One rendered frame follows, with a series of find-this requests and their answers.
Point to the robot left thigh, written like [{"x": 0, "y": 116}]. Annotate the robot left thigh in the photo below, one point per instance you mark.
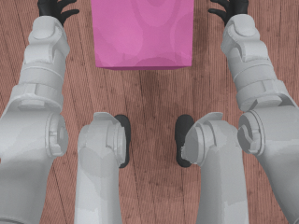
[{"x": 97, "y": 198}]

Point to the robot left hand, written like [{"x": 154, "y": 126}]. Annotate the robot left hand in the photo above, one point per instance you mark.
[{"x": 54, "y": 8}]

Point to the robot right forearm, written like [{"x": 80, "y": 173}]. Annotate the robot right forearm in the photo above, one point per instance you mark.
[{"x": 252, "y": 72}]

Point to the carton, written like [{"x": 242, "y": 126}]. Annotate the carton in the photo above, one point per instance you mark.
[{"x": 142, "y": 34}]

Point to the robot left forearm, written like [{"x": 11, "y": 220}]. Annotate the robot left forearm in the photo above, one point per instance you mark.
[{"x": 42, "y": 71}]

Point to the left robot upper arm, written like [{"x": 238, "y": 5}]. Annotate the left robot upper arm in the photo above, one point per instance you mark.
[{"x": 29, "y": 143}]

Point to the right robot shin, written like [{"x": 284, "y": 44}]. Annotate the right robot shin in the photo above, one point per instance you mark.
[{"x": 186, "y": 149}]

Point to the right robot upper arm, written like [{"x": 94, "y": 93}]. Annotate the right robot upper arm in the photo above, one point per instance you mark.
[{"x": 271, "y": 134}]

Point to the robot right hand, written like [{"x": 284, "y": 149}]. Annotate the robot right hand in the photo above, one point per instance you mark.
[{"x": 232, "y": 7}]

